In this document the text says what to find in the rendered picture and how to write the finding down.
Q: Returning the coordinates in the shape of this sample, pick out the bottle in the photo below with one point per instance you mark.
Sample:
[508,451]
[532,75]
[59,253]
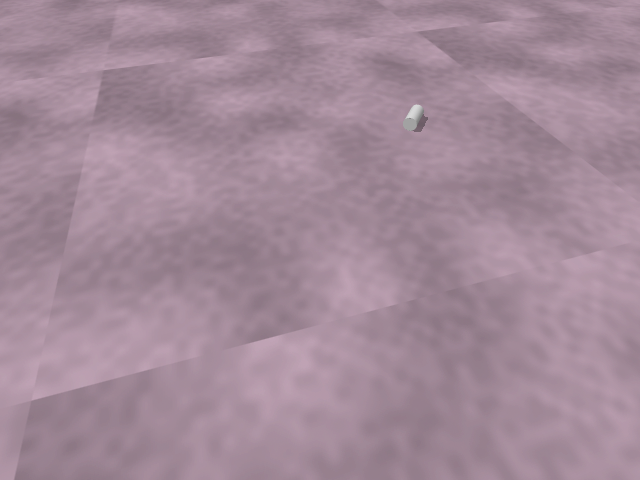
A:
[413,117]

